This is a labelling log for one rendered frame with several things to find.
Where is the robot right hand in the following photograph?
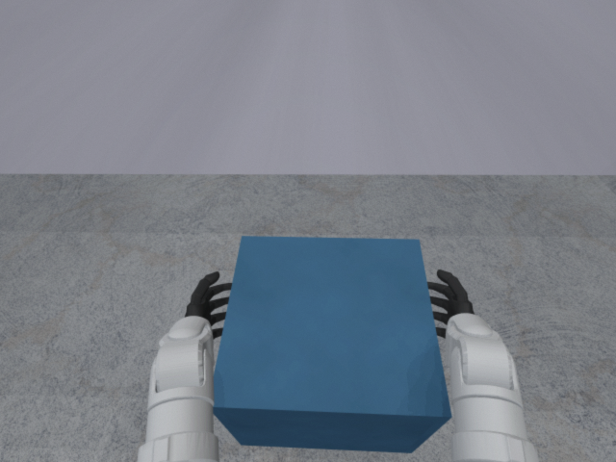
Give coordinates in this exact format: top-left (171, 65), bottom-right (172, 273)
top-left (427, 269), bottom-right (475, 339)

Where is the robot left hand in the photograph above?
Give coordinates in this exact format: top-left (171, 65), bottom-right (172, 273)
top-left (185, 271), bottom-right (232, 339)

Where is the carton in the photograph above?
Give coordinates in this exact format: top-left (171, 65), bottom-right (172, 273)
top-left (213, 236), bottom-right (452, 453)

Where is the right robot forearm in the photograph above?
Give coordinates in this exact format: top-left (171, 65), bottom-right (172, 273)
top-left (445, 313), bottom-right (539, 462)

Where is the left robot forearm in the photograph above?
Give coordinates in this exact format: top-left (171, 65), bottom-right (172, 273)
top-left (137, 316), bottom-right (219, 462)

